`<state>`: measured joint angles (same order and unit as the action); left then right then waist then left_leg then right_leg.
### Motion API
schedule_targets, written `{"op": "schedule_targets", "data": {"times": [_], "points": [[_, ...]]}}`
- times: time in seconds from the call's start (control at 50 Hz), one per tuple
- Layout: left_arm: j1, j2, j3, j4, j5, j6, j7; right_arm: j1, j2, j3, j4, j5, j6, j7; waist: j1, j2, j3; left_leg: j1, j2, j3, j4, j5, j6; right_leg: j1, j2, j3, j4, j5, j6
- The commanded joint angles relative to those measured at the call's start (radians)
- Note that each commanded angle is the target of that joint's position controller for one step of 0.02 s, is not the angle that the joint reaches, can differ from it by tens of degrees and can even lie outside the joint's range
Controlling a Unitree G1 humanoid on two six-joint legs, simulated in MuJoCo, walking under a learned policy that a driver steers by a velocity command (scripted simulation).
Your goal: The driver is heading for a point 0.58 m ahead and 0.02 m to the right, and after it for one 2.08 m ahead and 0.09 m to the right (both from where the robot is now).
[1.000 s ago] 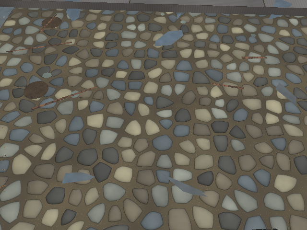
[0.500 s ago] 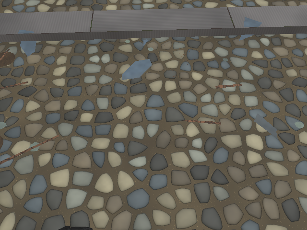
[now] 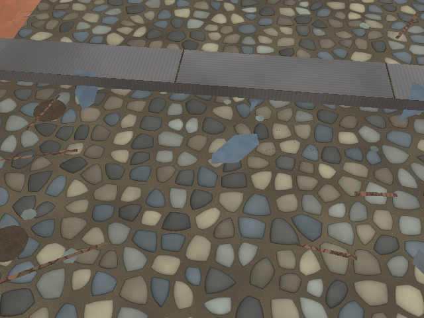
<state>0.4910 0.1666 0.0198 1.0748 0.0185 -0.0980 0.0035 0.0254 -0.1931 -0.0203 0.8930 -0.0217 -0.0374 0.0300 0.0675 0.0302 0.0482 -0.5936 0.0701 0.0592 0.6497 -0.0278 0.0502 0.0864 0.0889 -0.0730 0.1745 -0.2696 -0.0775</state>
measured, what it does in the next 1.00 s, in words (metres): walks ahead: left foot, then right foot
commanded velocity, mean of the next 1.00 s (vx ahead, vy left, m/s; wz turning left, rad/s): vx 0.50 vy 0.00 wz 0.00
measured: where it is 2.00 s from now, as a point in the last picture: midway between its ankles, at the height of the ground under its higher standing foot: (230, 165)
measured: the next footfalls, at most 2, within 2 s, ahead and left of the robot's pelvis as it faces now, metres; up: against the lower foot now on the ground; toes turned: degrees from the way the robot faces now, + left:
left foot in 0.10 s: +0.23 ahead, +0.10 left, +0.00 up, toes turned +4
right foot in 0.66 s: +0.53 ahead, -0.07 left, +0.00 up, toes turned -4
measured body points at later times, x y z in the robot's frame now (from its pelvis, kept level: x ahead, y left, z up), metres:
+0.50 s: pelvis +0.26 +0.04 +0.00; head +0.28 +0.05 +0.45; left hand +0.41 +0.27 -0.13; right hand +0.18 -0.19 -0.14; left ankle +0.19 +0.10 -0.74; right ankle +0.42 -0.11 -0.69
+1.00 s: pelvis +0.53 -0.01 +0.01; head +0.54 -0.02 +0.46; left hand +0.47 +0.23 -0.14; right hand +0.64 -0.25 -0.13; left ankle +0.64 +0.15 -0.68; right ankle +0.49 -0.07 -0.74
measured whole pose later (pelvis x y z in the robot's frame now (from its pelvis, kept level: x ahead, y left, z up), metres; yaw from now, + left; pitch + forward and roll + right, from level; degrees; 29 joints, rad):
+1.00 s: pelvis +0.53 -0.01 +0.01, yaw +0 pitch +0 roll -1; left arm 0.43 0.18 0.04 1.07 0.01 -0.09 0.00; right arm 0.14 -0.21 -0.05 0.94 -0.03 -0.03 0.03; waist 0.03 0.04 0.03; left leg -0.62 0.11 0.01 0.88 -0.11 0.03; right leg -0.03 0.09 -0.09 0.22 -0.19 -0.10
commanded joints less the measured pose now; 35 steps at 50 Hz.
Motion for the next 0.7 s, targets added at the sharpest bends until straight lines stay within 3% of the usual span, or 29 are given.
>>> {"op": "schedule_targets", "data": {"times": [0.02, 0.06, 0.08, 0.1, 0.12, 0.14, 0.16, 0.18, 0.2, 0.22, 0.24, 0.28, 0.34, 0.46, 0.56, 0.62, 0.64, 0.66, 0.68, 0.7], "points": [[0.064, 0.149, 0.027, -0.006, 0.009, -0.002, 0.014, -0.094, -0.072, -0.015, -0.084, 0.001, -0.022, -0.004, -0.023, -0.097, 0.073, -0.027, -0.024, 0.014, -0.061, -0.066, 0.032, 0.031, -0.321, 0.132, 0.025, 0.586, -0.12], [0.029, 0.163, 0.031, -0.007, 0.011, 0.001, 0.018, 0.003, -0.086, -0.026, -0.058, 0.0, -0.033, -0.012, -0.074, -0.105, 0.025, 0.134, -0.075, 0.037, -0.112, -0.141, 0.066, 0.032, -0.315, 0.103, 0.152, 0.821, -0.097], [0.013, 0.169, 0.033, -0.006, 0.007, 0.004, 0.017, 0.137, -0.098, -0.037, -0.012, -0.002, -0.041, -0.02, -0.131, -0.091, -0.041, 0.294, -0.11, 0.054, -0.168, -0.126, 0.087, 0.01, -0.29, 0.08, 0.304, 0.896, -0.082], [0.003, 0.158, 0.028, -0.016, 0.001, 0.004, 0.014, 0.314, -0.139, -0.056, 0.046, -0.016, -0.051, -0.031, -0.195, -0.063, -0.14, 0.544, -0.066, 0.003, -0.185, -0.105, 0.121, -0.121, -0.249, 0.051, 0.511, 0.777, -0.062], [0.03, 0.097, 0.011, -0.056, -0.023, 0.002, 0.007, 0.472, -0.239, -0.081, 0.066, -0.042, -0.057, -0.041, -0.22, 0.078, -0.282, 0.83, 0.209, -0.338, -0.21, -0.204, 0.2, -0.397, -0.161, -0.005, 0.855, 0.359, -0.028], [0.1, 0.091, 0.021, -0.047, -0.037, 0.002, 0.001, 0.469, -0.263, -0.092, 0.072, -0.017, -0.039, -0.03, -0.182, 0.216, -0.368, 0.937, 0.367, -0.746, -0.362, -0.232, 0.313, -0.64, -0.001, 0.037, 1.136, -0.257, -0.009], [0.009, 0.151, 0.037, -0.059, -0.011, 0.009, 0.004, 0.352, -0.215, -0.082, 0.055, 0.01, -0.031, -0.024, -0.142, 0.063, -0.213, 0.809, 0.315, -0.629, -0.384, -0.292, 0.277, -0.73, -0.082, 0.12, 1.173, -0.181, -0.023], [-0.076, 0.135, 0.036, -0.084, -0.005, 0.004, -0.002, 0.265, -0.15, -0.065, 0.039, 0.014, -0.036, -0.02, -0.122, 0.014, -0.097, 0.66, 0.277, -0.497, -0.418, -0.26, 0.25, -0.733, -0.118, 0.119, 1.132, -0.094, -0.024], [-0.102, 0.111, 0.035, -0.087, -0.005, 0.005, -0.005, 0.225, -0.105, -0.052, 0.041, 0.009, -0.044, -0.018, -0.087, -0.012, -0.031, 0.544, 0.227, -0.4, -0.457, -0.183, 0.209, -0.689, -0.153, 0.115, 1.062, -0.043, -0.021], [-0.106, 0.1, 0.036, -0.09, 0.011, 0.017, -0.009, 0.228, -0.076, -0.042, 0.057, 0.011, -0.052, -0.023, -0.059, 0.003, -0.007, 0.471, 0.186, -0.329, -0.475, -0.116, 0.179, -0.641, -0.174, 0.117, 1.008, -0.023, -0.011], [-0.081, 0.076, 0.032, -0.079, 0.02, 0.032, -0.016, 0.24, -0.059, -0.036, 0.071, 0.009, -0.058, -0.026, -0.04, 0.013, -0.008, 0.434, 0.159, -0.276, -0.489, -0.075, 0.162, -0.598, -0.179, 0.11, 0.981, -0.011, -0.001], [-0.092, 0.068, 0.034, -0.086, 0.022, 0.048, -0.025, 0.3, -0.076, -0.037, 0.098, 0.012, -0.073, -0.029, -0.028, 0.016, -0.01, 0.425, 0.141, -0.226, -0.501, 0.026, 0.165, -0.599, -0.178, 0.089, 0.948, 0.014, 0.014], [-0.219, 0.081, 0.036, -0.132, 0.02, 0.061, -0.03, 0.356, -0.104, -0.039, 0.117, 0.013, -0.076, -0.03, -0.04, 0.017, 0.028, 0.443, 0.124, -0.18, -0.539, 0.04, 0.165, -0.7, -0.2, 0.065, 0.853, 0.112, 0.038], [-0.451, 0.07, 0.022, -0.208, 0.003, 0.058, -0.033, 0.469, -0.098, -0.028, 0.146, 0.011, -0.072, -0.034, -0.1, 0.028, 0.056, 0.536, 0.101, -0.118, -0.539, 0.167, 0.139, -0.734, -0.178, 0.016, 0.567, 0.266, 0.054], [-0.56, 0.083, 0.02, -0.252, 0.003, 0.047, -0.03, 0.536, -0.105, -0.029, 0.177, -0.002, -0.065, -0.046, -0.127, 0.037, 0.074, 0.694, 0.146, -0.113, -0.479, 0.285, 0.153, -0.745, -0.147, 0.0, 0.442, 0.216, 0.019], [-0.496, 0.099, 0.03, -0.244, 0.002, 0.033, -0.023, 0.499, -0.124, -0.035, 0.179, -0.007, -0.062, -0.054, -0.078, 0.046, 0.043, 0.723, 0.157, -0.086, -0.358, 0.546, 0.132, -0.603, -0.097, -0.023, 0.374, 0.106, -0.028], [-0.395, 0.112, 0.04, -0.212, 0.003, 0.026, -0.016, 0.485, -0.133, -0.038, 0.18, -0.007, -0.06, -0.054, -0.037, 0.048, -0.008, 0.713, 0.146, -0.072, -0.243, 0.664, 0.119, -0.476, -0.062, -0.037, 0.343, 0.089, -0.048], [-0.224, 0.133, 0.054, -0.153, 0.01, 0.016, -0.007, 0.464, -0.132, -0.037, 0.176, 0.0, -0.057, -0.051, 0.035, 0.018, -0.094, 0.646, 0.107, -0.037, -0.056, 0.649, 0.098, -0.263, -0.047, -0.041, 0.281, 0.139, -0.074], [-0.04, 0.207, 0.077, -0.111, 0.036, 0.008, 0.005, 0.452, -0.107, -0.026, 0.145, 0.011, -0.06, -0.047, 0.097, -0.049, -0.213, 0.436, 0.063, -0.009, 0.221, 0.357, 0.077, 0.009, -0.228, 0.156, 0.272, 0.073, -0.129], [0.022, 0.302, 0.101, -0.104, 0.044, 0.013, 0.002, 0.563, -0.012, -0.012, 0.128, 0.049, -0.058, -0.035, 0.05, -0.278, -0.33, 0.076, -0.134, 0.042, 0.612, -0.384, 0.03, 0.258, -0.519, 0.657, 0.168, 0.016, -0.276]]}}
Over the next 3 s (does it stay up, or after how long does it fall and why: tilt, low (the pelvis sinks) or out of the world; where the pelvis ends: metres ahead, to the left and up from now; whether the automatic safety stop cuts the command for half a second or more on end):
stays up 1.60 -0.01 0.05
